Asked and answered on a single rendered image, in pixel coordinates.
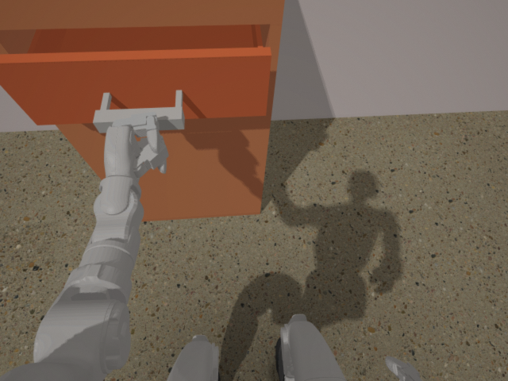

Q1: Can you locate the right robot thigh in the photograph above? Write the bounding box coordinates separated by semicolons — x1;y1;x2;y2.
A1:
280;321;346;381

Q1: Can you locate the right robot hand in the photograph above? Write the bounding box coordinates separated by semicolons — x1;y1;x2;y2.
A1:
385;356;422;381

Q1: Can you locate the robot left shin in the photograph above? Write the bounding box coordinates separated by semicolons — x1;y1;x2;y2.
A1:
192;335;209;342

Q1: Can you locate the left robot forearm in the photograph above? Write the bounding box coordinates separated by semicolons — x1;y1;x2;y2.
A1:
33;175;144;363

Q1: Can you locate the left robot hand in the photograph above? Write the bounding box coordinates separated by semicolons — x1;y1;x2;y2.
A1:
104;112;169;183

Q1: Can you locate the robot left upper arm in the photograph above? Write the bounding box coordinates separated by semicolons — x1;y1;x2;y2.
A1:
0;299;131;381

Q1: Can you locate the cabinet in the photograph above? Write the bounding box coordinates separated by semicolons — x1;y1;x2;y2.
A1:
0;0;285;221

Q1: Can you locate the handle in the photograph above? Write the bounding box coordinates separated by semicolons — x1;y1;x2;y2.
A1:
93;90;185;133

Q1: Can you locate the drawer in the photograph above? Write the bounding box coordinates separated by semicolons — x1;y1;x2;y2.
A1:
0;25;271;125

